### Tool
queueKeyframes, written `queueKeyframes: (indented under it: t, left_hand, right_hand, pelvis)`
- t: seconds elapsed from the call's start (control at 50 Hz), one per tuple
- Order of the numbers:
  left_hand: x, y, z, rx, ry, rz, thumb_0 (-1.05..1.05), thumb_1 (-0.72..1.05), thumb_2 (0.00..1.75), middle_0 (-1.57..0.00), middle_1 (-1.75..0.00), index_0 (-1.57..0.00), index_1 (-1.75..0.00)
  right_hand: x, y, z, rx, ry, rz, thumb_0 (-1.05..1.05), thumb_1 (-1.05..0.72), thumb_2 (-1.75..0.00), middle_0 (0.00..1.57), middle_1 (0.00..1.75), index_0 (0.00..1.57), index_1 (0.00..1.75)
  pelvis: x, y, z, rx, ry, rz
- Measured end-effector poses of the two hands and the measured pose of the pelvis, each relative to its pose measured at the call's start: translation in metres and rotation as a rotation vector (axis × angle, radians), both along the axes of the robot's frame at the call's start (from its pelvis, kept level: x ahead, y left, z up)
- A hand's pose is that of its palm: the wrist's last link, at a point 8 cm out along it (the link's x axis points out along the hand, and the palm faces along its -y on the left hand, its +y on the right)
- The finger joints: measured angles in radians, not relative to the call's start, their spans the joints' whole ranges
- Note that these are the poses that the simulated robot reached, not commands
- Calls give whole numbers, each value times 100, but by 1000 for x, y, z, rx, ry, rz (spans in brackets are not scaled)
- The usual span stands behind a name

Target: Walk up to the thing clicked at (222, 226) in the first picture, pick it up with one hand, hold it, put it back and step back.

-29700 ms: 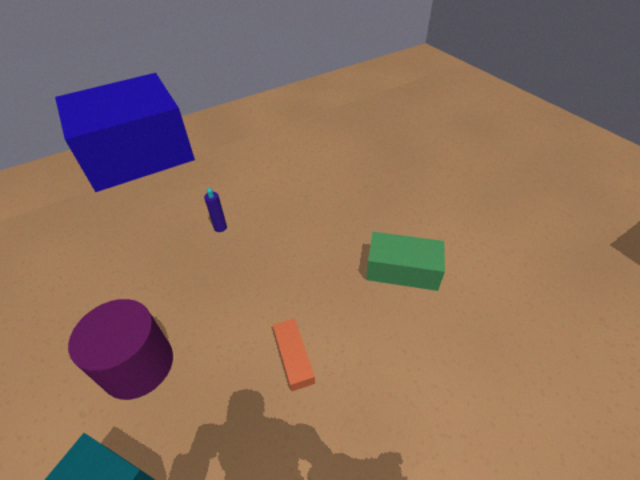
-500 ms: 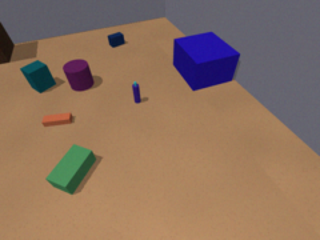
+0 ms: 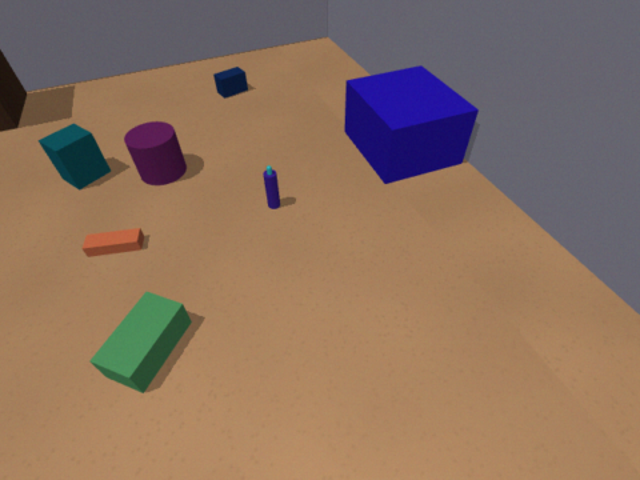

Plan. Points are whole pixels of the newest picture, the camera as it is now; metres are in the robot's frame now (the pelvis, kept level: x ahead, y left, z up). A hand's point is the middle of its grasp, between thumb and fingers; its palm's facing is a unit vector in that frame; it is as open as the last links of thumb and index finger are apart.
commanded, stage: stand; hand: left
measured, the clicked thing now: (271, 186) +1.42 +0.27 -0.67
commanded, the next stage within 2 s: walk up in 0.28 s
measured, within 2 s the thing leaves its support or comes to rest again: neither
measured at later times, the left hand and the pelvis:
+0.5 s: hand out of the picture +0.05 +0.31 -0.15, palm faces +0.08 -0.93 -0.36, open 7.4 cm; pelvis +0.03 +0.03 -0.01, yaw +3 degrees
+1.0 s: hand (142, 371) +0.32 +0.33 -0.15, palm faces -0.03 -0.92 -0.38, open 7.4 cm; pelvis +0.24 +0.04 -0.02, yaw +2 degrees
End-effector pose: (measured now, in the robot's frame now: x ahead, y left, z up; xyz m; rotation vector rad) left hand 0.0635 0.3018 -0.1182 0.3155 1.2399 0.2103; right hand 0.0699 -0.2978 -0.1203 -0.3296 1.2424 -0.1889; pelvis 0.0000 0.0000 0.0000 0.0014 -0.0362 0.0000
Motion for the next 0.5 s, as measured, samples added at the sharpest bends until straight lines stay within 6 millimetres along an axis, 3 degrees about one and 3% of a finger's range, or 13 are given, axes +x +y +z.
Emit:
queueKeyframes:
  t: [0.36,0.42,0.5]
  left_hand:
    - [-2,9,2,-13,-51,20,1,90,89,-21,-30,-21,-30]
    - [-9,24,5,-1,-79,53,0,90,89,-21,-30,-21,-30]
    - [-20,54,3,18,-28,85,0,90,89,-21,-30,-21,-30]
  right_hand:
    - [1,-4,2,9,-13,5,1,-90,-90,21,30,20,30]
    - [15,-6,8,-14,1,37,1,-90,-90,21,30,20,30]
    - [48,-1,17,-39,-28,68,1,-90,-90,21,30,20,30]
  pelvis:
    - [6,2,-3,-5,5,20]
    - [14,10,-3,0,8,37]
    - [34,28,-6,-14,4,60]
